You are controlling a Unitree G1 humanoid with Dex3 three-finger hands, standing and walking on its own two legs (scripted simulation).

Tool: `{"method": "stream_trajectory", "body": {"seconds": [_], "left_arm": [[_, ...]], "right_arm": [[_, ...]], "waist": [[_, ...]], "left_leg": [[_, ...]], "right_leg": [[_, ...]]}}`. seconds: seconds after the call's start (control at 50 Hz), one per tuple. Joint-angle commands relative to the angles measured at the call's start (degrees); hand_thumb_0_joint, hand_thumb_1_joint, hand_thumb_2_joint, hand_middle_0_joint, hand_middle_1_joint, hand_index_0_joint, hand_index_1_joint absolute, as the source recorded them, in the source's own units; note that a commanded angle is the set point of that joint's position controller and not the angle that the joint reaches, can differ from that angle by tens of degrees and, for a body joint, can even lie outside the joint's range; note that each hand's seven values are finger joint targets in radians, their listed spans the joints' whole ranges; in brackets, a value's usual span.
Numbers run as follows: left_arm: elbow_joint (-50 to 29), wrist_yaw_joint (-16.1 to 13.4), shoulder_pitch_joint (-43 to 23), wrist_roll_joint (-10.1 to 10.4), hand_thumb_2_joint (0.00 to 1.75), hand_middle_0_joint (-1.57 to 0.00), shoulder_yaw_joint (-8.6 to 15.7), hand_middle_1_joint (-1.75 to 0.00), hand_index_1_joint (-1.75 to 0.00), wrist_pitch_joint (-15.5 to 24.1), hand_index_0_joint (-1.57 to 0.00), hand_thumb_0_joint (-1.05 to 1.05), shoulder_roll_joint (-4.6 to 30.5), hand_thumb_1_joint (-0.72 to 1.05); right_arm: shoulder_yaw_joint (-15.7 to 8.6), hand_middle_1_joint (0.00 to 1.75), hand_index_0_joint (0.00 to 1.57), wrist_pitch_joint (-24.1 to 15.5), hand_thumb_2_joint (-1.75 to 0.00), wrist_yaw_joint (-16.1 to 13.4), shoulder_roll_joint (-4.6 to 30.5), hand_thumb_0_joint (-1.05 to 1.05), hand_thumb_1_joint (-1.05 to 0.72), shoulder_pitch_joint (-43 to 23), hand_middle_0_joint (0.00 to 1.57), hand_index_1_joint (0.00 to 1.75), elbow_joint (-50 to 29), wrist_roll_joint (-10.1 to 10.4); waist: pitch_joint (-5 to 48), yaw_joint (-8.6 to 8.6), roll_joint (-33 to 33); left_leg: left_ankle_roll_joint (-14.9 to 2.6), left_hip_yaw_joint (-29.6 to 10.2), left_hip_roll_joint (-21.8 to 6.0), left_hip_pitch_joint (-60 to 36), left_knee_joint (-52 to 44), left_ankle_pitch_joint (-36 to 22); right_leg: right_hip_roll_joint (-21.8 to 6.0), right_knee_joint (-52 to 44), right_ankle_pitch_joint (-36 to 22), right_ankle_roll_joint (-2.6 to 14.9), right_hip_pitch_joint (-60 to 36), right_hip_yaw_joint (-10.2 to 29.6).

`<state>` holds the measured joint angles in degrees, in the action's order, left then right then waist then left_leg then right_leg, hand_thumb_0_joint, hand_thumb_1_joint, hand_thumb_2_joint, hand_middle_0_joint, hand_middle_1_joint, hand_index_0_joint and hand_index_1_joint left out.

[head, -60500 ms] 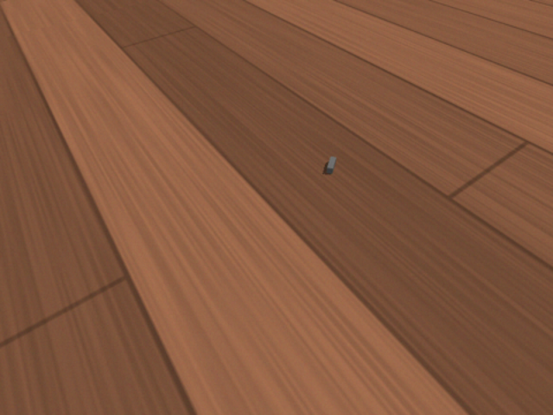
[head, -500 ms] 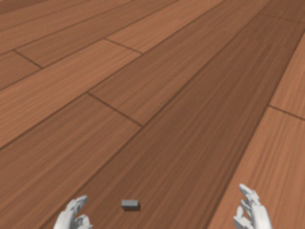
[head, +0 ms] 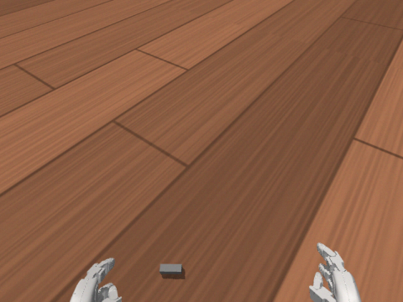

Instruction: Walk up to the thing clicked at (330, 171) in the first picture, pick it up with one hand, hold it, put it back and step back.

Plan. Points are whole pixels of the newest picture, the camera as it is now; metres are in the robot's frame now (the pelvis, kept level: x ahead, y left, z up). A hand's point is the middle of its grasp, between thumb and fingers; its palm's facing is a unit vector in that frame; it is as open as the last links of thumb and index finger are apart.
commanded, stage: home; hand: left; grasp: from above
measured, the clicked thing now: (171, 269) +0.41 +0.16 -0.69
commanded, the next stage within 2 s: stand in 0.28 s
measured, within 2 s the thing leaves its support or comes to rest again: neither
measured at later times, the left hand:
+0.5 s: hand out of the picture +0.15 +0.20 -0.08, palm faces +0.00 -0.95 -0.31, open 7.4 cm
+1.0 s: hand out of the picture +0.04 +0.23 -0.10, palm faces +0.02 -0.95 -0.31, open 7.4 cm
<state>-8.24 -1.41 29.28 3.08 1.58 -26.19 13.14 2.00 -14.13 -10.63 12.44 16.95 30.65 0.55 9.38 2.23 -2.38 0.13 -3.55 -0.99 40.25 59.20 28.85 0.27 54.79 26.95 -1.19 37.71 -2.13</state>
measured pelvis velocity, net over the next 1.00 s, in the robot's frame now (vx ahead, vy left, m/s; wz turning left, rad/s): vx -0.02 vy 0.01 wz -0.02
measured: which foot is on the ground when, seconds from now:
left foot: down 0.00-1.00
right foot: down 0.00-1.00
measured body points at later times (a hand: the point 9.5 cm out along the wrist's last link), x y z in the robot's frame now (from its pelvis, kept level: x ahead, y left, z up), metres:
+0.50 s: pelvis -0.01 +0.00 +0.01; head +0.01 +0.01 +0.46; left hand +0.15 +0.25 -0.06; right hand +0.14 -0.25 -0.08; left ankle +0.01 +0.12 -0.68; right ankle +0.00 -0.14 -0.68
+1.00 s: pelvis -0.02 +0.01 +0.06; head -0.02 +0.01 +0.51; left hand +0.03 +0.28 -0.08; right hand +0.05 -0.27 -0.08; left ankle +0.01 +0.12 -0.68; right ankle +0.00 -0.14 -0.68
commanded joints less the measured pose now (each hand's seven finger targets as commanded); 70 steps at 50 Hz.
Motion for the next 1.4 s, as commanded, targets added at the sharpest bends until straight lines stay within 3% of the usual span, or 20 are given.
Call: {"method": "stream_trajectory", "body": {"seconds": [0.0, 0.2, 0.34, 0.36, 0.38, 0.42, 0.46, 0.5, 0.64, 0.68, 0.8, 0.84, 0.98, 1.04, 1.08, 1.12, 1.18, 1.22, 1.3, 1.38], "left_arm": [[-11.04, -0.18, -0.72, -0.19, 0.9, -0.2, 3.3, -0.3, -0.3, 3.33, -0.2, 0.0, 5.65, 0.9], [-10.45, -0.14, -0.9, -0.1, 0.9, -0.2, 3.91, -0.3, -0.3, 2.73, -0.2, 0.0, 6.16, 0.9], [-11.41, -0.03, -2.56, -0.24, 0.9, -0.2, 3.24, -0.3, -0.3, 2.97, -0.2, 0.0, 5.84, 0.9], [8.7, -2.18, -18.2, -6.57, 0.9, -0.2, 3.29, -0.3, -0.3, 15.01, -0.2, 0.0, 10.73, 0.9], [18.89, -2.02, -12.93, -6.97, 0.9, -0.2, 4.44, -0.3, -0.3, 18.91, -0.2, 0.0, 11.42, 0.9], [23.77, -1.38, -14.37, -7.35, 0.9, -0.2, 3.86, -0.3, -0.3, 21.96, -0.2, 0.0, 12.36, 0.9], [28.05, -0.88, -15.46, -6.7, 0.9, -0.2, 3.37, -0.3, -0.3, 23.64, -0.2, 0.0, 12.3, 0.9], [32.88, -0.73, -15.46, -6.08, 0.9, -0.2, 3.62, -0.3, -0.3, 23.97, -0.2, 0.0, 11.79, 0.9], [45.86, -1.1, -19.98, -5.86, 0.9, -0.2, 3.81, -0.3, -0.3, 26.56, -0.2, 0.0, 12.83, 0.9], [48.96, -1.09, -19.21, -5.51, 0.9, -0.2, 3.52, -0.3, -0.3, 26.57, -0.2, 0.0, 11.88, 0.9], [57.22, -0.97, -18.32, -5.3, 0.9, -0.2, 3.35, -0.3, -0.3, 26.84, -0.2, 0.0, 12.18, 0.9], [59.26, -0.98, -18.49, -5.13, 0.9, -0.2, 3.26, -0.3, -0.3, 27.1, -0.2, 0.0, 12.62, 0.9], [64.32, -0.91, -19.24, -4.92, 0.9, -0.2, 2.83, -0.3, -0.3, 26.83, -0.2, 0.0, 12.49, 0.9], [65.79, -0.83, -19.28, -4.92, 0.9, -0.2, 2.64, -0.3, -0.3, 27.17, -0.2, 0.0, 12.6, 0.9], [66.68, -0.75, -19.56, -5.01, 0.9, -0.2, 2.64, -0.3, -0.3, 27.07, -0.2, 0.0, 13.07, 0.9], [67.27, -0.78, -19.62, -5.0, 0.9, -0.2, 2.53, -0.3, -0.3, 27.21, -0.2, 0.0, 13.22, 0.9], [68.12, -0.83, -19.89, -4.93, 0.9, -0.2, 2.51, -0.3, -0.3, 27.14, -0.2, 0.0, 13.67, 0.9], [68.34, -0.83, -20.3, -4.73, 0.9, -0.2, 2.48, -0.3, -0.3, 27.43, -0.2, 0.0, 13.82, 0.9], [69.16, -0.69, -20.4, -4.76, 0.9, -0.2, 2.3, -0.3, -0.3, 27.19, -0.2, 0.0, 13.88, 0.9], [69.65, -0.61, -21.29, -4.5, 0.9, -0.2, 2.45, -0.3, -0.3, 27.32, -0.2, 0.0, 14.91, 0.9]], "right_arm": [[-3.49, 0.3, 0.2, -3.31, -0.9, -0.48, 7.61, 0.0, -0.9, -3.68, 0.2, 0.3, -9.0, -0.26], [-3.35, 0.3, 0.2, -2.85, -0.9, -0.33, 7.42, 0.0, -0.9, -3.56, 0.2, 0.3, -9.15, -0.2], [-3.32, 0.3, 0.2, -2.83, -0.9, -0.16, 7.58, 0.0, -0.9, -3.9, 0.2, 0.3, -9.55, -0.16], [-5.48, 0.3, 0.2, 3.6, -0.9, 3.26, 13.54, 0.0, -0.9, -8.61, 0.2, 0.3, 5.23, -7.45], [-6.47, 0.3, 0.2, 6.01, -0.9, 4.85, 13.98, 0.0, -0.9, -8.57, 0.2, 0.3, 4.73, -7.32], [-6.25, 0.3, 0.2, 7.75, -0.9, 6.64, 14.11, 0.0, -0.9, -6.38, 0.2, 0.3, 4.23, -7.46], [-6.04, 0.3, 0.2, 8.23, -0.9, 8.33, 12.73, 0.0, -0.9, -6.35, 0.2, 0.3, 6.83, -4.74], [-6.6, 0.3, 0.2, 8.85, -0.9, 9.07, 12.95, 0.0, -0.9, -8.1, 0.2, 0.3, 8.08, -3.59], [-7.16, 0.3, 0.2, 11.29, -0.9, 9.51, 12.43, 0.0, -0.9, -7.55, 0.2, 0.3, 14.64, -3.6], [-7.23, 0.3, 0.2, 11.44, -0.9, 9.45, 12.98, 0.0, -0.9, -8.56, 0.2, 0.3, 16.07, -3.66], [-6.87, 0.3, 0.2, 12.1, -0.9, 8.9, 13.84, 0.0, -0.9, -8.86, 0.2, 0.3, 20.45, -3.02], [-6.88, 0.3, 0.2, 12.29, -0.9, 8.69, 14.11, 0.0, -0.9, -7.96, 0.2, 0.3, 22.05, -2.79], [-6.76, 0.3, 0.2, 12.49, -0.9, 8.57, 14.88, 0.0, -0.9, -8.61, 0.2, 0.3, 25.26, -2.46], [-6.63, 0.3, 0.2, 12.56, -0.9, 8.73, 14.82, 0.0, -0.9, -8.48, 0.2, 0.3, 26.4, -2.27], [-6.56, 0.3, 0.2, 12.76, -0.9, 8.83, 14.59, 0.0, -0.9, -8.67, 0.2, 0.3, 27.0, -2.28], [-6.5, 0.3, 0.2, 12.81, -0.9, 8.97, 14.57, 0.0, -0.9, -8.89, 0.2, 0.3, 27.28, -2.19], [-6.41, 0.3, 0.2, 13.06, -0.9, 9.12, 14.73, 0.0, -0.9, -8.95, 0.2, 0.3, 28.01, -2.18], [-6.28, 0.3, 0.2, 12.85, -0.9, 9.2, 14.75, 0.0, -0.9, -9.13, 0.2, 0.3, 28.28, -2.02], [-6.13, 0.3, 0.2, 13.0, -0.9, 9.23, 15.58, 0.0, -0.9, -9.84, 0.2, 0.3, 28.79, -1.99], [-5.79, 0.3, 0.2, 12.96, -0.9, 9.27, 14.97, 0.0, -0.9, -9.53, 0.2, 0.3, 29.4, -1.91]], "waist": [[5.56, -0.13, -1.44], [5.02, -0.18, -0.36], [3.47, 0.04, -2.21], [-9.96, -4.44, 2.25], [-4.84, -4.3, 4.22], [-3.83, -1.92, 3.75], [-1.51, -3.05, 1.43], [-0.9, -4.03, 3.76], [-5.14, -2.34, 3.88], [-7.37, -3.2, -0.28], [-10.85, -3.42, 0.47], [-10.26, -2.99, 1.72], [-12.4, -3.02, 0.55], [-12.03, -2.93, 1.33], [-13.93, -2.9, 2.49], [-12.99, -2.79, 3.12], [-13.79, -2.77, 3.52], [-11.82, -2.61, 3.42], [-13.45, -2.76, 1.84], [-12.35, -2.31, 3.03]], "left_leg": [[-0.29, -0.19, 0.41, -6.45, -10.65, -15.33], [-0.68, 0.31, 0.74, -5.65, -10.14, -14.56], [-0.49, -0.41, 0.4, -5.37, -11.8, -10.22], [-3.3, -1.95, -2.31, -7.54, -16.1, -20.53], [-3.79, -0.53, -1.58, -11.04, -15.78, -20.97], [-3.71, -1.3, -0.91, -12.92, -16.41, -18.12], [-4.16, -1.65, -0.89, -17.12, -19.07, -16.12], [-3.63, -1.5, -0.83, -19.53, -19.38, -17.83], [-3.3, -1.08, -0.85, -23.99, -23.73, -15.26], [-3.56, -3.72, -2.6, -23.62, -28.23, -14.13], [-2.64, -4.47, -3.22, -24.17, -34.92, -12.19], [-2.3, -3.66, -3.07, -26.86, -35.16, -14.46], [-1.89, -4.85, -4.25, -28.3, -41.84, -10.61], [-1.9, -4.03, -4.15, -28.93, -41.56, -12.61], [-1.54, -3.92, -3.79, -27.82, -42.36, -10.14], [-1.65, -3.32, -3.56, -28.95, -41.7, -12.49], [-1.63, -3.35, -3.56, -29.53, -42.02, -10.91], [-1.8, -2.87, -3.8, -31.47, -41.21, -15.21], [-1.6, -3.32, -4.18, -30.44, -42.91, -11.42], [-1.5, -2.5, -4.17, -32.29, -42.31, -14.97]], "right_leg": [[1.33, -7.55, -12.1, 1.43, -3.44, -1.82], [1.14, -8.51, -12.06, 1.28, -3.91, -1.58], [1.36, -8.29, -8.32, 1.37, -1.85, -1.73], [-2.61, -10.74, -9.41, 4.22, -10.6, 4.13], [-3.44, -12.28, -9.8, 5.44, -13.29, 6.52], [-3.21, -12.98, -10.33, 5.86, -12.35, 7.3], [-4.35, -12.59, -12.51, 4.84, -16.34, 6.96], [-4.45, -14.45, -12.94, 4.48, -15.89, 7.25], [-6.22, -22.27, -14.02, 3.57, -17.73, 8.57], [-4.52, -22.27, -13.6, 2.87, -18.44, 6.55], [-4.76, -28.05, -14.31, 2.81, -24.38, 6.66], [-5.3, -29.49, -15.9, 2.75, -25.37, 7.09], [-4.75, -32.25, -14.97, 1.89, -27.17, 6.29], [-5.46, -33.72, -15.82, 1.81, -28.67, 6.74], [-5.2, -34.65, -12.88, 1.72, -27.89, 7.08], [-5.7, -35.79, -13.38, 1.68, -28.2, 7.29], [-5.68, -37.06, -11.08, 1.53, -27.03, 7.62], [-6.4, -37.08, -14.49, 1.75, -28.31, 7.91], [-5.74, -37.29, -12.81, 1.56, -27.6, 7.45], [-6.32, -37.82, -13.87, 1.87, -27.72, 8.33]]}}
